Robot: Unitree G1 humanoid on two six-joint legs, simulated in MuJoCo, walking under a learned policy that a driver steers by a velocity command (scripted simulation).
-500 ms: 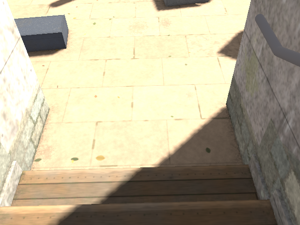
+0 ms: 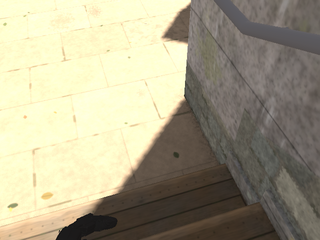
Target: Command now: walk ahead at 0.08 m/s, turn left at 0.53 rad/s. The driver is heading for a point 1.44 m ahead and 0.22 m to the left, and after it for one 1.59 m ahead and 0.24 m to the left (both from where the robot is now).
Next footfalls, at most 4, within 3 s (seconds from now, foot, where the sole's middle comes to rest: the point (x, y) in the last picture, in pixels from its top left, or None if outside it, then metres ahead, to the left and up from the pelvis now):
0.40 left None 0.03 0.13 -0.75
1.08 right None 0.20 -0.14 -0.75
1.50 left None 0.47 -0.04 -0.90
1.88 right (177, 195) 0.82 -0.14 -1.05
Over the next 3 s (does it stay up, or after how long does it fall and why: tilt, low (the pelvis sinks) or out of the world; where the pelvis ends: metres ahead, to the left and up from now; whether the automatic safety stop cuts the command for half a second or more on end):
stays up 1.54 0.25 -0.44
